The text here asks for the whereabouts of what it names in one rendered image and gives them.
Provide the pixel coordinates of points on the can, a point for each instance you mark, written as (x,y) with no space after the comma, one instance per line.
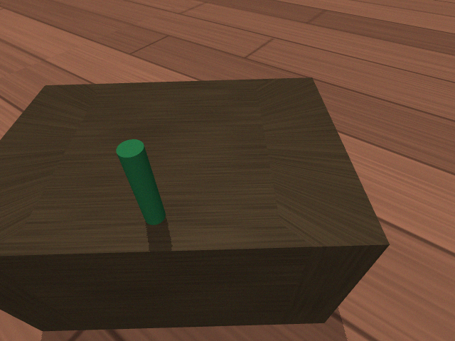
(135,162)

